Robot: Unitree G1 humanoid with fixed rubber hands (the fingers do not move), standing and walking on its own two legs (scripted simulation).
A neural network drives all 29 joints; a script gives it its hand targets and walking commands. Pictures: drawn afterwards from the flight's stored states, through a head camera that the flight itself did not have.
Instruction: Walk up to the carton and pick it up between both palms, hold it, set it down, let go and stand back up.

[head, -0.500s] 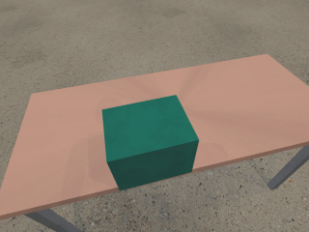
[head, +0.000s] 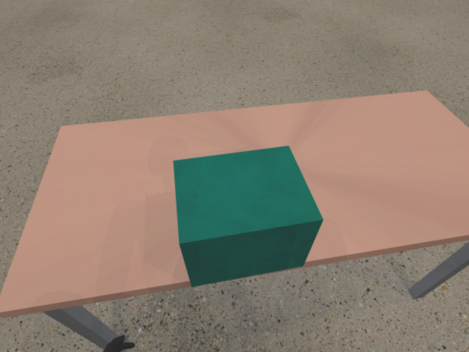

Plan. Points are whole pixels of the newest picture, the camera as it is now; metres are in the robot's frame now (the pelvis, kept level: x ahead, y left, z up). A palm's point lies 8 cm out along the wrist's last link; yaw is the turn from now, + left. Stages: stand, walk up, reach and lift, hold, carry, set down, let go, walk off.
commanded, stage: walk up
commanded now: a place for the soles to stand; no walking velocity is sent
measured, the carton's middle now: (240, 215) +0.40 +0.00 -0.03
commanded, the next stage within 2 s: reach and lift in 1.12 s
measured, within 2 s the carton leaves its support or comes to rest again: neither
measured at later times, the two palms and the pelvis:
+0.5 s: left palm out of the picture +0.06 +0.25 -0.10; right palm out of the picture +0.10 -0.26 -0.09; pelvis -0.01 -0.02 +0.00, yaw +8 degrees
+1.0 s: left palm out of the picture +0.02 +0.25 -0.11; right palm out of the picture +0.15 -0.26 -0.09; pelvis -0.01 -0.03 +0.00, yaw +13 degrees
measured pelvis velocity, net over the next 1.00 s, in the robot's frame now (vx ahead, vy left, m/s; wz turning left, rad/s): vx -0.01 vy -0.03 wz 0.23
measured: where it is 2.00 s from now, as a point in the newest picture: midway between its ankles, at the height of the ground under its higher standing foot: outside the picture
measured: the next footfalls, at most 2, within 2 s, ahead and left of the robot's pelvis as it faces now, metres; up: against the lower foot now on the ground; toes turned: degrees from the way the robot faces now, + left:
none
